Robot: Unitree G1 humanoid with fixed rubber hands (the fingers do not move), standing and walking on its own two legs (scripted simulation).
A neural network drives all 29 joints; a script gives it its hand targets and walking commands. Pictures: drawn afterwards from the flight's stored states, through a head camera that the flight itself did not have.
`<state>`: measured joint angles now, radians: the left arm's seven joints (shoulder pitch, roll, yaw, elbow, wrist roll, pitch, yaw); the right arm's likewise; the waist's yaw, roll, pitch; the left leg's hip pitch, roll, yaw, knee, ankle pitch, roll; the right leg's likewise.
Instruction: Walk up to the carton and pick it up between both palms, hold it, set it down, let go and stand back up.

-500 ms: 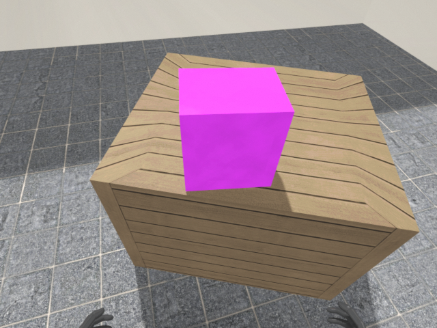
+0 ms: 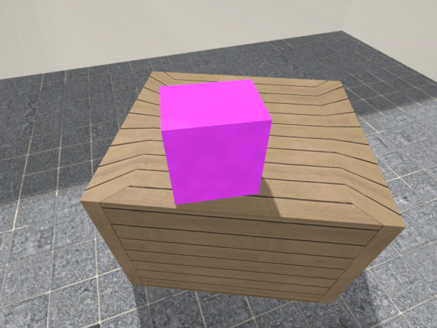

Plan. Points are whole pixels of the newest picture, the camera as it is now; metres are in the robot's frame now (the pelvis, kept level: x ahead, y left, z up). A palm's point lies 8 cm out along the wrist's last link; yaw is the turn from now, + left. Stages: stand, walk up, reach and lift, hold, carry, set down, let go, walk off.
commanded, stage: walk up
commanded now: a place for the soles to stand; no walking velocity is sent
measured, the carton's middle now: (212, 143) +0.57 +0.03 +0.00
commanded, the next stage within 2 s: none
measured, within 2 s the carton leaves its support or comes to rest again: neither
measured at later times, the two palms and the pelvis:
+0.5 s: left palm out of the picture +0.12 +0.32 -0.13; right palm (340, 326) +0.16 -0.22 -0.10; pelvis +0.07 +0.04 -0.02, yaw -1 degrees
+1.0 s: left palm (94, 257) +0.29 +0.28 -0.08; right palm (341, 299) +0.21 -0.24 -0.09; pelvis +0.12 +0.03 +0.00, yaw -5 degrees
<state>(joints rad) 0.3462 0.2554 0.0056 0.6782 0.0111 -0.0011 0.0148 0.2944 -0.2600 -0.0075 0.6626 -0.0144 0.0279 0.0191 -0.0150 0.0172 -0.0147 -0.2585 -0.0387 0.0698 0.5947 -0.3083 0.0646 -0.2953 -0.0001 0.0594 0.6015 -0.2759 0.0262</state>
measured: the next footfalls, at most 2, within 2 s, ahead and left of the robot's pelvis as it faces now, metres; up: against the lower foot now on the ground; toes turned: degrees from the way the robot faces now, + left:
left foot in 0.38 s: +0.16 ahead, +0.15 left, +0.00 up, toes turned -4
right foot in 0.66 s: +0.16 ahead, -0.08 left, +0.00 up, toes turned -1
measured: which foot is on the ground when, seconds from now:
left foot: down 0.00-0.10, up 0.12-0.36, down 0.38-1.00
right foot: down 0.00-0.38, up 0.40-0.64, down 0.66-1.00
